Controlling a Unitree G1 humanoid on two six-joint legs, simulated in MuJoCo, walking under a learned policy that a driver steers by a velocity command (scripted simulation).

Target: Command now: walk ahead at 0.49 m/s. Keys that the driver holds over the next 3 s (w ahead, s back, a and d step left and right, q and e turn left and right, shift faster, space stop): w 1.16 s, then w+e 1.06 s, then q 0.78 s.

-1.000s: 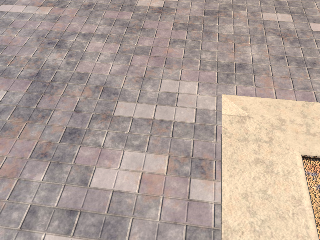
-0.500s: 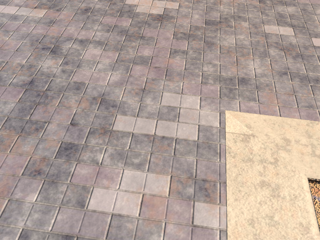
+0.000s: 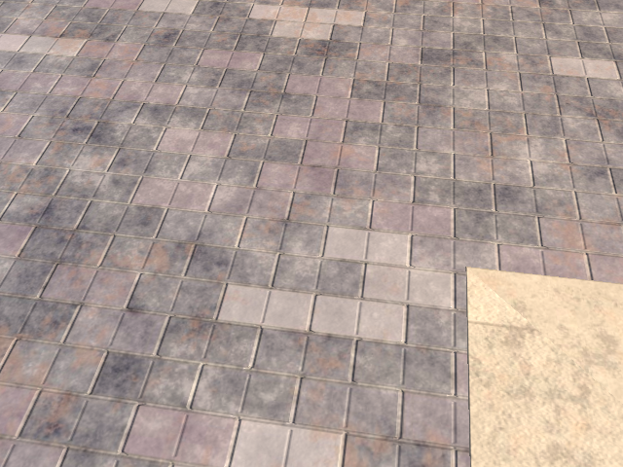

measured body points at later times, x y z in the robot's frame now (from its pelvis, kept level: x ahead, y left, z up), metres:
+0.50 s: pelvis +0.29 +0.05 +0.00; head +0.31 +0.06 +0.45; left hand +0.31 +0.30 -0.15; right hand +0.35 -0.20 -0.14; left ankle +0.33 +0.11 -0.74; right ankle +0.21 -0.07 -0.65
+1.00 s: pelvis +0.56 +0.00 -0.01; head +0.59 -0.01 +0.44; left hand +0.68 +0.25 -0.13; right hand +0.53 -0.24 -0.16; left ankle +0.42 +0.12 -0.65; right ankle +0.63 -0.06 -0.74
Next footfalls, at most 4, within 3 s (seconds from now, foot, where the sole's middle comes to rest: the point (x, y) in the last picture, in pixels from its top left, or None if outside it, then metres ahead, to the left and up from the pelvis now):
0.34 left None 0.37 0.11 -0.78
0.88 right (361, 387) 0.67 -0.07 -0.78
1.44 left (288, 279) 0.97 0.10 -0.78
2.00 right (387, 223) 1.16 -0.17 -0.78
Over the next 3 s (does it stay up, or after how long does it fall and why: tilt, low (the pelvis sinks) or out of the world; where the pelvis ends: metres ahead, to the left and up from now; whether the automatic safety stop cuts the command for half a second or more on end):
stays up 1.33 -0.23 0.00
